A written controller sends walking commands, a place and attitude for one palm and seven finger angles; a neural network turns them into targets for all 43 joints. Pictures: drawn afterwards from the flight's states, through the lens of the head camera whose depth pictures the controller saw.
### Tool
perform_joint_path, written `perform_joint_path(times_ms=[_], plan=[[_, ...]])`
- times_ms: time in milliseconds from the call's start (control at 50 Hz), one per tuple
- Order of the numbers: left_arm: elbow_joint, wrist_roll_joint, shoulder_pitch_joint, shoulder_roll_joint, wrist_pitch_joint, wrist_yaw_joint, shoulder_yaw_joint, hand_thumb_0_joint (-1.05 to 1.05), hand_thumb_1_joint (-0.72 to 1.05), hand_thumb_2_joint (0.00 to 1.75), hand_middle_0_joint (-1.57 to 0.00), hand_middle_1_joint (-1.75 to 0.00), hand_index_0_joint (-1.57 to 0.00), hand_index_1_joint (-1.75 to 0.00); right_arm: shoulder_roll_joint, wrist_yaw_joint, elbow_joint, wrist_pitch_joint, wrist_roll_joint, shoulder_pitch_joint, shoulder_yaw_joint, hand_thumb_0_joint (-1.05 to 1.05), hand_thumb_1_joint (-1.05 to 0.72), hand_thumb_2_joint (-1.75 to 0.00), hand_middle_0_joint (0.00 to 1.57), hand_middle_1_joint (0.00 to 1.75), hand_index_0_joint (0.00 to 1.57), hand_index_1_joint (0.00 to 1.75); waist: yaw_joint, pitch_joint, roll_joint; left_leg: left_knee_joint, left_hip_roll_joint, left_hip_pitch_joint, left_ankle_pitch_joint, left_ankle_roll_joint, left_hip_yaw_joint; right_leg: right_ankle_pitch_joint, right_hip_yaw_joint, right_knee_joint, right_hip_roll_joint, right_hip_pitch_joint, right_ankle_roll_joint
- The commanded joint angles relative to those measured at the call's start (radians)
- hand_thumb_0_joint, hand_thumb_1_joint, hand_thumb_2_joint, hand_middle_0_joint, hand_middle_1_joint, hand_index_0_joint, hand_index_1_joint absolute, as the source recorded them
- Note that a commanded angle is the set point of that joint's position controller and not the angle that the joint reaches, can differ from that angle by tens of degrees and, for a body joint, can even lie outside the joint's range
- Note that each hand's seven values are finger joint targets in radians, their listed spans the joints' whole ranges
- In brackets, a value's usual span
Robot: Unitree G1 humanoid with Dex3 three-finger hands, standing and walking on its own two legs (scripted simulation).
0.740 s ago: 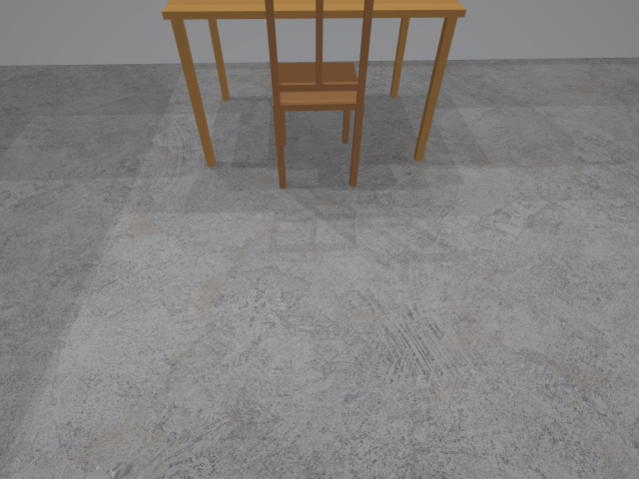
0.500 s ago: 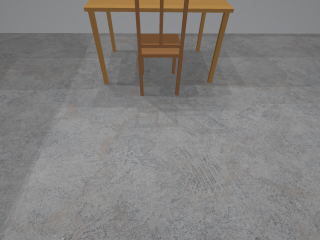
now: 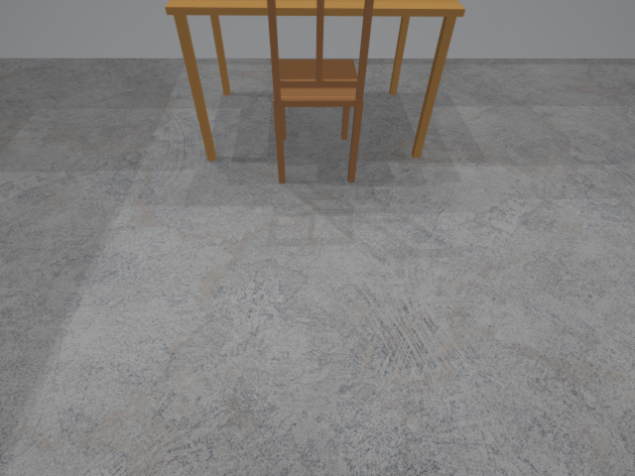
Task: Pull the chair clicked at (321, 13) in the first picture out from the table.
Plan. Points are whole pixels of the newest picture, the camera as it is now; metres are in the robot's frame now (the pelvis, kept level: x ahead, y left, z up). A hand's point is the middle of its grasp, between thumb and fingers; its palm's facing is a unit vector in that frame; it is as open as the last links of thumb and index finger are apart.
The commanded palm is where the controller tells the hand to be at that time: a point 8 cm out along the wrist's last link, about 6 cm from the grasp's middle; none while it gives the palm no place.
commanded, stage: stand and wait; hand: left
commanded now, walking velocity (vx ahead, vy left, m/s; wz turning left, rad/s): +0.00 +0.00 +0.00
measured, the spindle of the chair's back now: (319, 37) +1.58 +0.09 -0.08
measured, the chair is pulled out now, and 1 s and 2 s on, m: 0.00 0.00 0.00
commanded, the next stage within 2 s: look at it before walking up in 0.08 s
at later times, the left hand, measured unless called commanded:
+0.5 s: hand out of the picture +0.07 +0.25 -0.16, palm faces -0.03 -0.94 -0.33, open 7.4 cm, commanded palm none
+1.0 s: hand out of the picture +0.06 +0.23 -0.17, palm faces -0.06 -0.96 -0.27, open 7.4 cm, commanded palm none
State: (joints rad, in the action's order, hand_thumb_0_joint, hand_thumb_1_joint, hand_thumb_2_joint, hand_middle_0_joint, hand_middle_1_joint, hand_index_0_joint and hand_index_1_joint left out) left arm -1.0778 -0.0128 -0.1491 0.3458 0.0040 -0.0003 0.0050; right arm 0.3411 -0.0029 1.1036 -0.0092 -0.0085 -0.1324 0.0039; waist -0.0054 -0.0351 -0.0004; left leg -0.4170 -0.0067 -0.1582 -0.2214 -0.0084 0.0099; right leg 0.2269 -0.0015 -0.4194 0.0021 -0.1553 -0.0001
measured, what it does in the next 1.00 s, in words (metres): stands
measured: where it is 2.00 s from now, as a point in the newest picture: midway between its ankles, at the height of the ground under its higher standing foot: (340, 431)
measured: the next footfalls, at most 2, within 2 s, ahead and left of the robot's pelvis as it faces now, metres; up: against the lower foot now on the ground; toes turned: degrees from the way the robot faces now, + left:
left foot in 1.52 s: +0.38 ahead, +0.07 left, +0.00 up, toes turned -5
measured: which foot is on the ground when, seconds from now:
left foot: down 0.00-1.00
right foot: down 0.00-1.00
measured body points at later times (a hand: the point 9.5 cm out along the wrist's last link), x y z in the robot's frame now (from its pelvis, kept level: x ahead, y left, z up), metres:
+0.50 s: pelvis +0.00 +0.00 +0.00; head +0.00 +0.01 +0.45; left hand +0.08 +0.30 -0.13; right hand +0.08 -0.29 -0.13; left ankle +0.00 +0.13 -0.74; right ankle +0.00 -0.12 -0.74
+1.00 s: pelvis +0.02 +0.00 +0.00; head +0.01 +0.01 +0.45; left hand +0.06 +0.28 -0.15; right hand +0.07 -0.27 -0.15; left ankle +0.00 +0.13 -0.74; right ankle +0.00 -0.12 -0.74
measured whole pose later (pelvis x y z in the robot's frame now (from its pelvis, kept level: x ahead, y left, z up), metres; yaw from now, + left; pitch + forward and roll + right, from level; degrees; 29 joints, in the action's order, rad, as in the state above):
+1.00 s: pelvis +0.02 +0.00 +0.00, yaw -4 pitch -1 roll +0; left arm -1.08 -0.03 -0.25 0.29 0.03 -0.01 0.00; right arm 0.28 -0.01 1.10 0.00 -0.02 -0.19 0.01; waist -0.02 0.02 0.00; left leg -0.48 -0.03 -0.16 -0.31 0.00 -0.05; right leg 0.34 -0.06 -0.51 -0.02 -0.19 0.01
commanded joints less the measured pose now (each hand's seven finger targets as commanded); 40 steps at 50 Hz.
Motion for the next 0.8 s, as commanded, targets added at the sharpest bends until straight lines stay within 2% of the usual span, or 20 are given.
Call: perform_joint_path(times_ms=[0, 100, 400, 520, 740, 780], plan=[[0.064, 0.003, 0.057, 0.201, -0.027, 0.011, -0.039, 0.0, 0.9, 0.9, -0.2, -0.3, -0.2, -0.3, 0.2, 0.015, -0.069, -0.024, -0.002, 0.063, 0.036, 0.0, -0.9, -0.9, 0.2, 0.3, 0.2, 0.3, 0.004, 0.059, -0.01, 0.078, -0.106, 0.006, 0.123, 0.038, 0.09, -0.085, -0.104, 0.087, 0.119, -0.008, 0.034], [0.061, 0.002, 0.059, 0.2, -0.025, 0.01, -0.039, 0.0, 0.9, 0.9, -0.2, -0.3, -0.2, -0.3, 0.199, 0.014, -0.063, -0.021, -0.002, 0.063, 0.035, 0.0, -0.9, -0.9, 0.2, 0.3, 0.2, 0.3, 0.004, 0.038, -0.009, 0.091, -0.105, -0.006, 0.084, 0.037, 0.093, -0.032, -0.111, 0.103, 0.117, -0.022, 0.032], [0.056, 0.002, 0.052, 0.197, -0.029, 0.011, -0.038, 0.0, 0.9, 0.9, -0.2, -0.3, -0.2, -0.3, 0.198, 0.014, -0.057, -0.025, -0.001, 0.066, 0.036, 0.0, -0.9, -0.9, 0.2, 0.3, 0.2, 0.3, 0.003, 0.067, -0.002, 0.089, -0.112, 0.027, 0.145, 0.036, 0.087, -0.123, -0.104, 0.095, 0.12, -0.001, 0.03], [0.053, 0.001, 0.051, 0.197, -0.027, 0.01, -0.036, 0.0, 0.9, 0.9, -0.2, -0.3, -0.2, -0.3, 0.2, 0.014, -0.055, -0.024, 0.0, 0.067, 0.035, 0.0, -0.9, -0.9, 0.2, 0.3, 0.2, 0.3, 0.002, 0.052, -0.002, 0.099, -0.113, 0.023, 0.132, 0.036, 0.089, -0.108, -0.103, 0.102, 0.118, -0.004, 0.028], [0.05, 0.001, 0.046, 0.197, -0.029, 0.012, -0.036, 0.0, 0.9, 0.9, -0.2, -0.3, -0.2, -0.3, 0.203, 0.015, -0.053, -0.024, 0.002, 0.066, 0.034, 0.0, -0.9, -0.9, 0.2, 0.3, 0.2, 0.3, 0.004, 0.069, -0.011, 0.097, -0.116, 0.044, 0.17, 0.036, 0.088, -0.15, -0.103, 0.101, 0.119, 0.008, 0.028], [0.049, 0.001, 0.046, 0.197, -0.028, 0.011, -0.035, 0.0, 0.9, 0.9, -0.2, -0.3, -0.2, -0.3, 0.203, 0.015, -0.051, -0.025, 0.001, 0.069, 0.034, 0.0, -0.9, -0.9, 0.2, 0.3, 0.2, 0.3, 0.003, 0.065, 0.002, 0.103, -0.116, 0.044, 0.167, 0.036, 0.087, -0.146, -0.101, 0.101, 0.119, 0.009, 0.026]])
